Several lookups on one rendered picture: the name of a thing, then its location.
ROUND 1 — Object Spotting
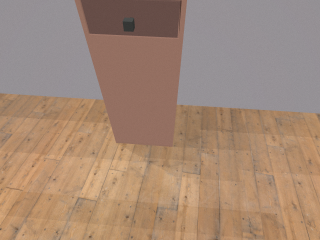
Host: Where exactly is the cabinet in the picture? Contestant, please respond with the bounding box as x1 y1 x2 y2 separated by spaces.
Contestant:
74 0 187 147

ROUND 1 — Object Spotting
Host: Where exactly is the handle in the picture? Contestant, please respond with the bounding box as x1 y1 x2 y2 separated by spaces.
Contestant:
122 17 135 32

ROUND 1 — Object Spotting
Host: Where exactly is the drawer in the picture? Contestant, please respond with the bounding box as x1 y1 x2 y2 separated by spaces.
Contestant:
81 0 181 38

